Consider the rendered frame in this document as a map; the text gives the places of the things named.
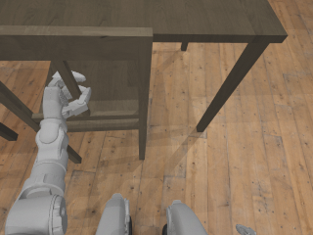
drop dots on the left robot shin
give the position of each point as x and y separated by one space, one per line
126 226

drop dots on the robot right thigh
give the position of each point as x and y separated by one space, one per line
181 219

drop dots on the left robot forearm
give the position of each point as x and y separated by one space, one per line
50 167

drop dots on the right robot hand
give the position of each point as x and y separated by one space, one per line
243 230

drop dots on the table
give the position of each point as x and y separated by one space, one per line
173 21

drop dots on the left robot upper arm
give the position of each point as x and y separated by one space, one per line
44 215

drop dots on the chair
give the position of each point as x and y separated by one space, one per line
115 60

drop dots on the left robot hand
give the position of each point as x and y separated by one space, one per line
55 98

